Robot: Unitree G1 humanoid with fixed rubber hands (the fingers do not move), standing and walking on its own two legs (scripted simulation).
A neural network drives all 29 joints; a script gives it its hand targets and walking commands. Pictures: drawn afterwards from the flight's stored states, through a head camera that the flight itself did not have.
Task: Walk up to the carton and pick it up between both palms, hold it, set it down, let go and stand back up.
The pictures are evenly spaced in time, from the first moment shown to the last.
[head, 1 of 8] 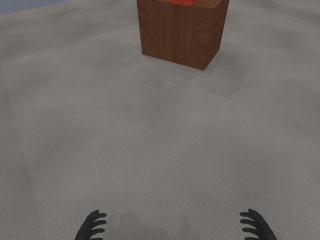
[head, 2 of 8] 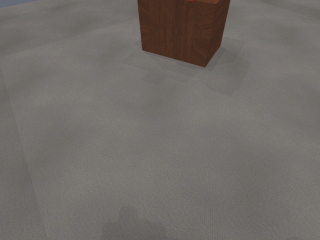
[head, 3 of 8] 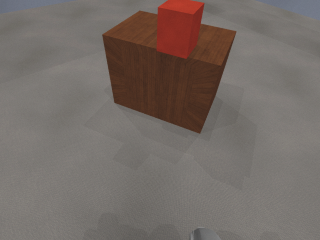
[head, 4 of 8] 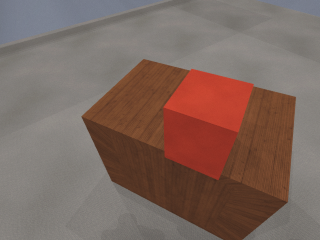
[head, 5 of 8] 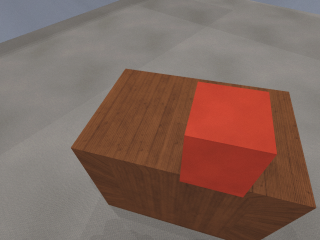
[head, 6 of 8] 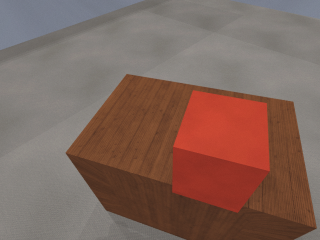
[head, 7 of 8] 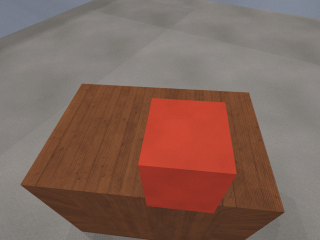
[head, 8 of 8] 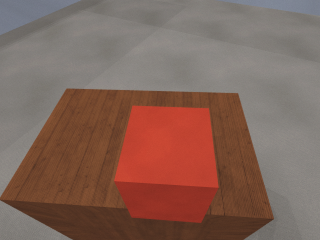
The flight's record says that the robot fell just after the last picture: no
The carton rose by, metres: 0.00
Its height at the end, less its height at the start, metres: +0.00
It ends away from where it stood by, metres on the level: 0.00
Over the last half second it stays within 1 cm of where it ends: yes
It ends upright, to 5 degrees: yes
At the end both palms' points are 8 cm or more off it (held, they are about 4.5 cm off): yes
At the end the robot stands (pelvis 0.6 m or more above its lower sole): yes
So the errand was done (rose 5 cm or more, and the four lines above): no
